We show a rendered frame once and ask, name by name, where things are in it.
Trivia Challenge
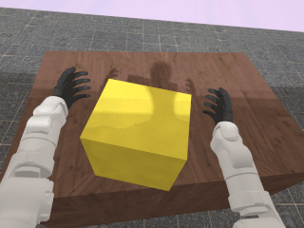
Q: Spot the robot right forearm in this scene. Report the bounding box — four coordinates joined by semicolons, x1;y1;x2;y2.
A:
210;121;286;228

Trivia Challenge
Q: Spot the pedestal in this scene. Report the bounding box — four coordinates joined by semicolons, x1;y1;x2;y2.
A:
0;50;304;228

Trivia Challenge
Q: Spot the left robot hand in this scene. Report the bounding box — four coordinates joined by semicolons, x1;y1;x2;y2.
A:
53;66;91;109

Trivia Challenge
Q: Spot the carton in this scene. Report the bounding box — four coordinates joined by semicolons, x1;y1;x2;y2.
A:
80;79;192;191

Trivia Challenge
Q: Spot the robot left forearm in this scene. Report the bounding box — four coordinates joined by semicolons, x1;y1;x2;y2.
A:
0;96;68;195

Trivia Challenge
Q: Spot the right robot hand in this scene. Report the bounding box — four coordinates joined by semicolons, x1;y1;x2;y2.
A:
202;87;233;126

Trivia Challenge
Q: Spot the robot left upper arm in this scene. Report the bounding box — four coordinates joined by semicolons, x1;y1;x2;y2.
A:
0;177;54;228

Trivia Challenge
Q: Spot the robot right upper arm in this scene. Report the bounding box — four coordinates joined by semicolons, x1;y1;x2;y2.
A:
233;217;284;228

